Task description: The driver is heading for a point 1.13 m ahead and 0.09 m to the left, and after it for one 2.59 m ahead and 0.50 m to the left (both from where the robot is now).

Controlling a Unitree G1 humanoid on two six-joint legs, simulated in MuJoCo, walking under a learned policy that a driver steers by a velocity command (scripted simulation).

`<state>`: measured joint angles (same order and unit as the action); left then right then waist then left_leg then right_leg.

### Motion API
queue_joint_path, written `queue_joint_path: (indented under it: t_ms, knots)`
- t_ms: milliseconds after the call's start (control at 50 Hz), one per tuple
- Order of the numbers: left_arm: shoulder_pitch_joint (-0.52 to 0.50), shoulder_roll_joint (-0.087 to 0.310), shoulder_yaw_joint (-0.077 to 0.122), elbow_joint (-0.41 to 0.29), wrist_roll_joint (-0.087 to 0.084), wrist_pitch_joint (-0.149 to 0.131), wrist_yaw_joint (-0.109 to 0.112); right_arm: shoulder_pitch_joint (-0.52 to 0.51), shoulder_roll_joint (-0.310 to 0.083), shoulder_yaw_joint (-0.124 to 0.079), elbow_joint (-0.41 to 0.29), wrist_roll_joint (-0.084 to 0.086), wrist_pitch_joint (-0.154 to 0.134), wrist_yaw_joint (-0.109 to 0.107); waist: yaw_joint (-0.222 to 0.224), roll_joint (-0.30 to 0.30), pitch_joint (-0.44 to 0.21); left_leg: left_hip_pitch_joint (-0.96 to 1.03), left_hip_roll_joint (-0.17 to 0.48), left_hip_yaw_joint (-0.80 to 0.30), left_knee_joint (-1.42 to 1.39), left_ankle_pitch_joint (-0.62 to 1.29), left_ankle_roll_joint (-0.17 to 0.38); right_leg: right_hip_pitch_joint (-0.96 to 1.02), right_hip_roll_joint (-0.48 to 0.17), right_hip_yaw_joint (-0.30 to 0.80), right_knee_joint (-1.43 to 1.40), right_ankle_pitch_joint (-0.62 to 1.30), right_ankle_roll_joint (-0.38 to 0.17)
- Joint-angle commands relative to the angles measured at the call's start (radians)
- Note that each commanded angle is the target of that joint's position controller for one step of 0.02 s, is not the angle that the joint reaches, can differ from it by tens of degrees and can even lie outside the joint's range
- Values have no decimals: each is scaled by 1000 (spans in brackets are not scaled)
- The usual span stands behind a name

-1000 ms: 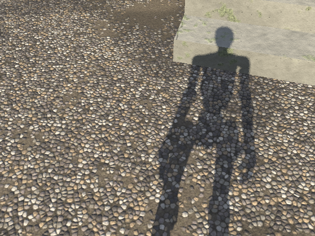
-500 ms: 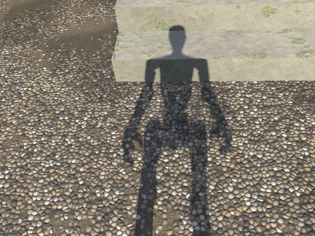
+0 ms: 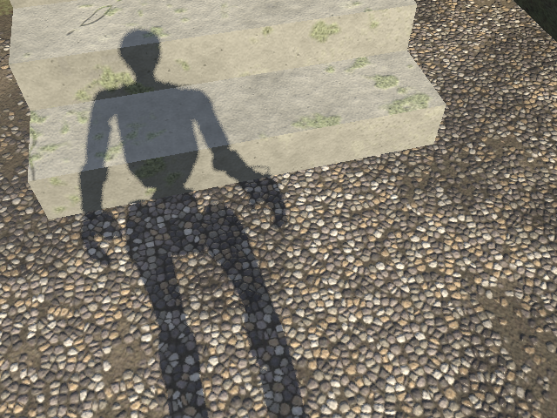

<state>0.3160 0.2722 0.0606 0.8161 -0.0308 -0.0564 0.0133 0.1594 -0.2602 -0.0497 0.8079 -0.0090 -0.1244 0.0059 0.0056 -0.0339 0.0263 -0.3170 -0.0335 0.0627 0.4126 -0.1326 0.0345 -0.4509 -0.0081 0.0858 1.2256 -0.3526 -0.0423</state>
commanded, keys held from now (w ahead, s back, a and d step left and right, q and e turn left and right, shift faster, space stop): w+e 0.04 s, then w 0.16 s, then no key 0.80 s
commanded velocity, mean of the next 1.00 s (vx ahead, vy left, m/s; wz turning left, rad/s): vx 0.21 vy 0.00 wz -0.16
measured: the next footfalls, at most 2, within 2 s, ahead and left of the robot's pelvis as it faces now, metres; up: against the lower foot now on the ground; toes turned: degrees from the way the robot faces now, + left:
right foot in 0.34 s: +0.34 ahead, -0.18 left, +0.00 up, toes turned -9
left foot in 0.70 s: +0.35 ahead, +0.06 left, +0.00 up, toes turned -6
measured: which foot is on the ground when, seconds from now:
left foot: down 0.00-0.34, up 0.36-0.68, down 0.70-1.00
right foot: up 0.00-0.32, down 0.34-1.00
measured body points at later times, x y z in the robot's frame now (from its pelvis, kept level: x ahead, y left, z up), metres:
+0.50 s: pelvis +0.23 -0.07 +0.00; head +0.27 -0.09 +0.44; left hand +0.42 +0.15 -0.10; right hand +0.26 -0.35 -0.15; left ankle +0.18 +0.10 -0.66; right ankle +0.30 -0.17 -0.74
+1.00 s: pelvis +0.30 -0.06 +0.00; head +0.31 -0.06 +0.45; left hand +0.41 +0.18 -0.14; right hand +0.34 -0.32 -0.14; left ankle +0.31 +0.06 -0.74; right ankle +0.30 -0.17 -0.74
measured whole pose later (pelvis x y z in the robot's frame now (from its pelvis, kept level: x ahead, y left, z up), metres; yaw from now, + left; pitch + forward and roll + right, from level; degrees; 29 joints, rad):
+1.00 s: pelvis +0.30 -0.06 +0.00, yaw -7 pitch +0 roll -1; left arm 0.21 0.21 0.04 0.94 0.01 -0.01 0.02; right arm 0.19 -0.21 -0.02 0.99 0.00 -0.02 -0.03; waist 0.00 0.00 0.02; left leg -0.24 0.03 0.01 0.54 -0.29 -0.01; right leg -0.25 0.01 -0.04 0.50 -0.24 -0.02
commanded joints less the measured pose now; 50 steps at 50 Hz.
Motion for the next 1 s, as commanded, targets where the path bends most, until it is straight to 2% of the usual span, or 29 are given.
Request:
queue_joint_path:
  t_ms: [20, 40, 100, 180, 220, 260, 300, 320, 340, 360, 380, 400, 420, 440, 460, 480, 500, 540, 580, 640, 660, 700, 720, 740, 760, 780, 800, 860, 1000]
  knots:
    - [27, 29, 12, -84, -4, 5, -6, 31, -83, -23, -22, 0, -14, 4, -1, 108, -42, 160, 284, -255, -260, 36, 171, -182, -122, 29, -8, 61, 3]
    - [7, 23, 10, -100, -1, 11, -5, 36, -95, -28, -12, 5, -19, 6, 1, 101, -24, 149, 290, -221, -277, 69, 180, -205, -131, 26, -34, 74, 5]
    - [-57, 17, 3, -138, 13, 9, -6, 78, -133, -40, 19, 5, -20, 9, -7, 68, -12, 168, 298, -157, -299, 151, 205, -260, -130, 41, -166, 172, 13]
    - [-189, 12, -12, -173, 17, -13, -31, 97, -157, -39, 36, 19, -4, 8, -41, 68, 13, 181, 253, -41, -289, 188, 172, -207, -108, -37, -441, 358, 8]
    - [-266, 9, -19, -198, 16, -19, -43, 134, -172, -38, 52, 28, 8, 7, -69, 74, 34, 198, 253, -26, -264, 207, 158, -172, -90, -82, -535, 373, 8]
    - [-304, 20, -16, -225, 18, -24, -51, 169, -185, -36, 74, 32, 25, 5, -74, 97, 31, 257, 275, -28, -201, 344, 136, -143, -62, -99, -601, 336, -3]
    - [-261, 51, -2, -226, 26, -28, -55, 159, -202, -37, 84, 39, 40, 0, -30, 129, -19, 310, 278, -17, -88, 504, 98, -49, -20, -117, -671, 300, -33]
    - [-162, 79, 14, -195, 35, -30, -52, 141, -202, -35, 82, 42, 45, -3, 29, 125, -77, 304, 246, 6, 27, 584, 69, 92, 16, -138, -740, 363, -55]
    - [-47, 135, 37, -159, 43, -28, -42, 157, -176, -25, 81, 34, 45, -7, 74, 99, -149, 231, 194, 41, 192, 545, 28, 283, 9, -124, -759, 526, -80]
    - [86, 237, 58, -144, 65, -21, -25, 185, -111, 3, 45, -9, 35, -7, 95, -77, -298, -23, 113, 71, 520, 112, -31, 610, -227, 123, -659, 992, -167]
    - [81, 254, 47, -148, 65, -10, -26, 345, -38, 32, 77, -4, 26, 8, 25, -253, -465, -257, 12, -37, 812, -563, -74, 817, -453, 441, -704, 1144, -347]
    - [88, 181, 36, -148, 47, 0, -35, 314, -141, 3, 106, 23, 31, 12, 69, -110, -485, -263, 54, -150, 883, -545, -69, 728, -402, 414, -750, 1013, -324]
    - [8, 148, 25, -150, 35, 0, -38, 213, -146, -1, 71, 43, 39, 9, 50, -83, -332, -335, 91, -121, 875, -489, -63, 616, -348, 286, -776, 928, -281]
    - [-71, 105, 12, -153, 28, -3, -39, 159, -125, 2, 64, 33, 52, -3, 23, -20, -242, -333, 126, -110, 815, -419, -67, 484, -294, 210, -814, 841, -242]
    - [-134, 80, 4, -156, 32, -6, -41, 148, -117, -2, 66, 22, 70, -15, -12, -16, -191, -266, 151, -116, 748, -362, -72, 349, -263, 153, -859, 772, -219]
    - [-173, 79, 5, -151, 47, -11, -43, 173, -99, -1, 74, 15, 90, -23, -48, -39, -176, -153, 154, -109, 705, -304, -80, 222, -236, 101, -899, 751, -208]
    - [-199, 77, 6, -146, 58, -16, -43, 199, -80, 1, 83, 12, 103, -29, -70, -53, -172, -82, 141, -95, 655, -270, -85, 153, -217, 59, -921, 745, -210]
    - [-218, 71, 4, -129, 65, -21, -36, 200, -59, 5, 88, 8, 113, -40, -83, -70, -168, -20, 125, -85, 530, -239, -91, 104, -200, 10, -936, 737, -215]
    - [-206, 72, 4, -105, 59, -18, -25, 153, -55, 8, 81, 1, 119, -45, -62, -81, -172, 7, 123, -89, 411, -182, -85, 113, -198, 6, -944, 610, -210]
    - [-186, 78, 3, -72, 53, -1, -13, 101, -73, 2, 74, 4, 129, -43, -34, -91, -143, 52, 110, -81, 290, -125, -68, 97, -199, 40, -971, 265, -193]
    - [-193, 72, 0, -63, 48, 4, -11, 97, -71, 2, 75, 2, 129, -41, -41, -84, -122, 83, 101, -70, 224, -93, -56, 78, -186, 44, -968, 139, -175]
    - [-169, 33, -16, -37, 41, 10, -8, 93, -72, 2, 79, -17, 125, -37, -50, -50, -75, 157, 99, -70, 72, -9, -25, 41, -130, 35, -939, -41, -101]
    - [-140, 18, -22, -25, 47, 10, -7, 91, -106, -1, 70, -23, 121, -38, -32, 3, -52, 165, 163, -142, 19, 57, 1, 31, -89, 18, -888, -83, -53]
    - [-67, 23, -15, -14, 50, 8, -7, 52, -178, -18, 71, -7, 120, -43, 42, 148, -27, 109, 193, -166, 14, -13, 34, 42, -9, -51, -854, -60, -13]
    - [-89, 25, -15, -5, 52, 14, 2, 33, -119, -10, 81, 0, 116, -37, 23, 194, -22, -18, 172, -170, -42, -219, 38, 162, 13, -98, -816, 29, 12]
    - [-116, 44, -9, -2, 45, 21, 8, 20, -76, 1, 84, -5, 110, -34, 16, 184, -2, -71, 152, -162, -68, -285, 17, 214, 7, -97, -796, 78, 12]
    - [-122, 43, -6, 5, 41, 28, 14, 7, -66, 5, 89, -9, 103, -32, 16, 172, -1, -81, 139, -147, -65, -259, -4, 238, -3, -90, -789, 110, 4]
    - [-111, 39, -4, 33, 46, 33, 14, 37, -67, 5, 116, 1, 87, -33, 0, 114, -22, 0, 116, -115, -12, -108, -21, 233, -19, -73, -794, 188, -11]
    - [-109, 24, 0, 97, 35, 34, 15, 53, -64, 5, 159, 7, 95, -41, -15, 47, -56, 77, 100, -92, 38, 55, -10, 266, -22, -80, -772, 318, -3]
